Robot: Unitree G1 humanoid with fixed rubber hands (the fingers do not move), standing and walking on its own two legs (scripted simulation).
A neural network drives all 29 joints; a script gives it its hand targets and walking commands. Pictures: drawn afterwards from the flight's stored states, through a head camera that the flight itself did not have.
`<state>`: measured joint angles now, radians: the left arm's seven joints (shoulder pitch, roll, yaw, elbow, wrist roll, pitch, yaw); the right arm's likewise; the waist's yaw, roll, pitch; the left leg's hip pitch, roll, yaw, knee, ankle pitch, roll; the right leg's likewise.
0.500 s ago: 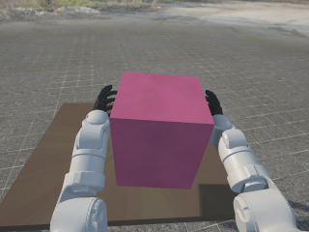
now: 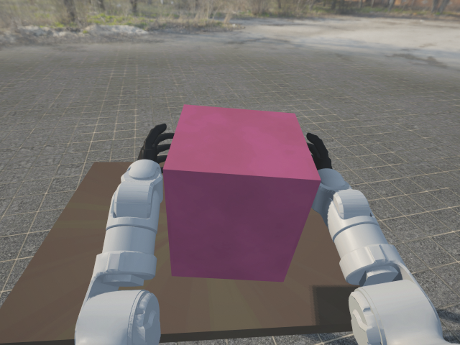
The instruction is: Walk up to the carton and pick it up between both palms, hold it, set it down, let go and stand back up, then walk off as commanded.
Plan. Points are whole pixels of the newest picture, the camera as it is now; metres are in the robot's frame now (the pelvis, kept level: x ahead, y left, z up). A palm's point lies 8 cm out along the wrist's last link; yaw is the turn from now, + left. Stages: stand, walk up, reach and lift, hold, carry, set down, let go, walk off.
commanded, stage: hold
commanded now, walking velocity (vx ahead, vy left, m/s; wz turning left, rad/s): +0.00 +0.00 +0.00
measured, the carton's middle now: (234, 193) +0.36 +0.01 +0.16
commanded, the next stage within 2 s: none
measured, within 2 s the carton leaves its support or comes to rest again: neither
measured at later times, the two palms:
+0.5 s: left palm (151, 165) +0.36 +0.15 +0.22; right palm (322, 174) +0.36 -0.15 +0.21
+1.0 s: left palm (151, 164) +0.36 +0.15 +0.22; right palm (323, 173) +0.36 -0.15 +0.21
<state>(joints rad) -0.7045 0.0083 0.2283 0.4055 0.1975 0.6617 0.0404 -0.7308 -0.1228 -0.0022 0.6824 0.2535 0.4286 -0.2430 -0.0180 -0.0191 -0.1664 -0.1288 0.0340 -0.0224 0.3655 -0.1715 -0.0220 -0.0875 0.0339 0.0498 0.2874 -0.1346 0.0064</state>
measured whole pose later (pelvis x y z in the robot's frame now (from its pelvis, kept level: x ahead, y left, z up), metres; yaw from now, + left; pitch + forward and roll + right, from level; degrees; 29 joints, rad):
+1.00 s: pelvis +0.00 +0.00 +0.00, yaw +0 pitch -4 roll -1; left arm -0.71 0.01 0.23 0.38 0.21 0.70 0.03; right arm -0.73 -0.13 0.00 0.65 0.27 0.45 -0.25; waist -0.03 -0.02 -0.16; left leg -0.13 0.03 -0.02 0.37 -0.17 -0.02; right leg -0.08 0.03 0.05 0.29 -0.13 0.01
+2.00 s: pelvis +0.00 +0.00 +0.00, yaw +0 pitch -4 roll -1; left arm -0.71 0.01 0.23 0.38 0.22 0.70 0.03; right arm -0.73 -0.13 0.00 0.65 0.27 0.45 -0.25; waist -0.04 -0.02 -0.15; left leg -0.13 0.03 -0.02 0.37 -0.17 -0.02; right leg -0.08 0.03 0.05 0.29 -0.13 0.01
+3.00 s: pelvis +0.00 +0.00 +0.00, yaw +0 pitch -4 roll -1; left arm -0.71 0.01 0.23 0.38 0.22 0.70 0.03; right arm -0.73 -0.13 0.00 0.64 0.26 0.45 -0.25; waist -0.04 -0.02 -0.15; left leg -0.13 0.03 -0.02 0.37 -0.17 -0.02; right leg -0.08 0.03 0.05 0.29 -0.13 0.01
